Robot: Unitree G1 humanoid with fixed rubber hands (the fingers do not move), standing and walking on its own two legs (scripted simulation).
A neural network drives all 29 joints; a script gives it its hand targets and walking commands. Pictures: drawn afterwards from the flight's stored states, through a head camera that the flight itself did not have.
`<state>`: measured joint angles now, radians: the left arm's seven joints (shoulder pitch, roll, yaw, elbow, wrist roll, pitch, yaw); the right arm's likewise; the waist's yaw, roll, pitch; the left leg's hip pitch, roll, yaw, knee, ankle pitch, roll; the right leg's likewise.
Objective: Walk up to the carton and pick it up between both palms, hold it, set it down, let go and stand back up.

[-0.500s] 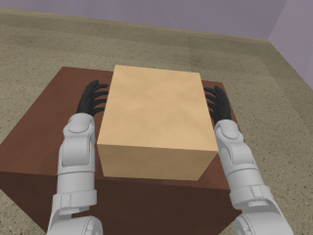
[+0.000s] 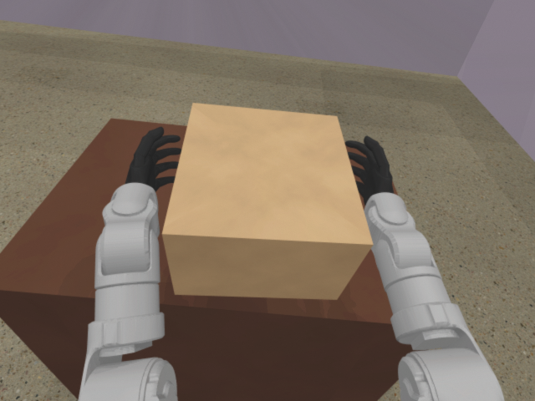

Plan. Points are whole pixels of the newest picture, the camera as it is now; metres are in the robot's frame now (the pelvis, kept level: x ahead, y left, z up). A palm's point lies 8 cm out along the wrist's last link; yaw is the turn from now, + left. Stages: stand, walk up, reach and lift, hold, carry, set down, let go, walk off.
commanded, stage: hold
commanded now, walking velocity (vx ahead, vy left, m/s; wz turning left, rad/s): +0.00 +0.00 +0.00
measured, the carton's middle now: (262, 198) +0.38 +0.01 +0.14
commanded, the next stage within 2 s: none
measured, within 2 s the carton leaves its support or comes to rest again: neither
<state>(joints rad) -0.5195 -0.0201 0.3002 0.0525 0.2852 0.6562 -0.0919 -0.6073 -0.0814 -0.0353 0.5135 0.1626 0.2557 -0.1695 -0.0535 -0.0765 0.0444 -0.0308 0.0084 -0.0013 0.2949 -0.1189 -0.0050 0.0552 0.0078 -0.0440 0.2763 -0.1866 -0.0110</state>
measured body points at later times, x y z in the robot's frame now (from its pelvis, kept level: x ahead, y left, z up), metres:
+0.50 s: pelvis +0.00 +0.00 +0.00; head -0.04 +0.03 +0.45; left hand +0.37 +0.17 +0.18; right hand +0.38 -0.16 +0.18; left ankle +0.04 +0.12 -0.75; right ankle -0.01 -0.11 -0.75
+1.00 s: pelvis +0.00 +0.00 +0.00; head -0.04 +0.03 +0.45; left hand +0.36 +0.17 +0.18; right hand +0.37 -0.16 +0.18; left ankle +0.04 +0.12 -0.75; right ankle -0.01 -0.11 -0.75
